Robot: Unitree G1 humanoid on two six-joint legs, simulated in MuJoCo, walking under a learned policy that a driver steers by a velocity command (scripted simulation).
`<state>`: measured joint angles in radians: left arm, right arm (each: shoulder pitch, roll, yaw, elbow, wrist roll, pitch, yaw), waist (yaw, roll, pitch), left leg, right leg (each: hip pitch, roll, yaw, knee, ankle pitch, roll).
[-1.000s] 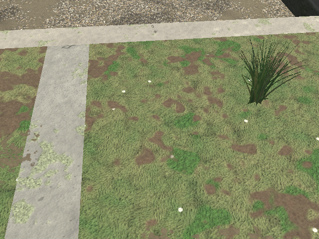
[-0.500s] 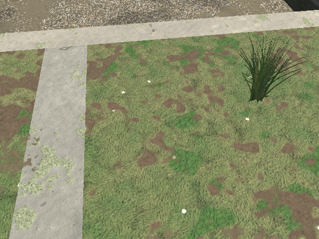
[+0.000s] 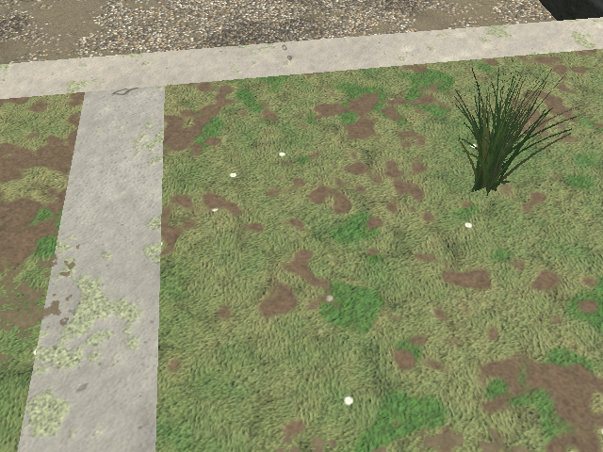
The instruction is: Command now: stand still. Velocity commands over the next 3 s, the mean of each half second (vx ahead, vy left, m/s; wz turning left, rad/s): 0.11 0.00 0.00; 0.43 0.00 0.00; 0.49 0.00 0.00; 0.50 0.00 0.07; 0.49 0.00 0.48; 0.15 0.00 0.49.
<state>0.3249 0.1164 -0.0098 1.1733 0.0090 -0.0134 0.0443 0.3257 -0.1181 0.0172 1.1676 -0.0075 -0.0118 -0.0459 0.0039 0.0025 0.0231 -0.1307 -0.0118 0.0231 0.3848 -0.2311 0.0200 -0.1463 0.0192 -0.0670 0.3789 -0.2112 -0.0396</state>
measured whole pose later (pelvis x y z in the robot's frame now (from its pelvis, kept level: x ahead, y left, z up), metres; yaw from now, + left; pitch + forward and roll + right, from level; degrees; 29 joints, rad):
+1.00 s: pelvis +0.27 +0.03 -0.03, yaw +1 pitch +1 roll +0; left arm -0.02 0.16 0.04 0.92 0.02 -0.06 -0.02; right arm 0.55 -0.12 -0.01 1.14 -0.02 -0.11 -0.02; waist -0.05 0.00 0.07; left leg 0.17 -0.03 0.06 0.30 -0.46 0.05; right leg -0.51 0.03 -0.14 0.55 -0.12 -0.14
